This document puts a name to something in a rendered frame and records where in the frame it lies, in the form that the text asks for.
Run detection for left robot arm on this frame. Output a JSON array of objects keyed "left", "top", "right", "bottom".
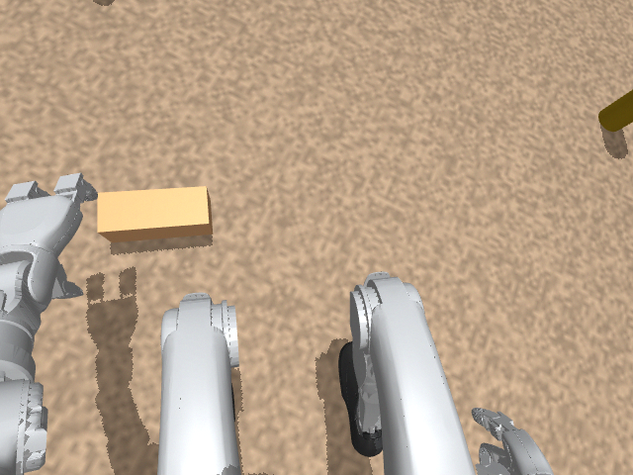
[{"left": 0, "top": 244, "right": 58, "bottom": 475}]

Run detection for right robot hand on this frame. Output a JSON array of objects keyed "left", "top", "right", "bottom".
[{"left": 472, "top": 408, "right": 554, "bottom": 475}]

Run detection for left robot hand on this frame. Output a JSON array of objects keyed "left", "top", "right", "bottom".
[{"left": 0, "top": 173, "right": 98, "bottom": 299}]

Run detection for right robot foot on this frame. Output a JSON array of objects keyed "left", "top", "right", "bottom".
[{"left": 338, "top": 341, "right": 383, "bottom": 457}]

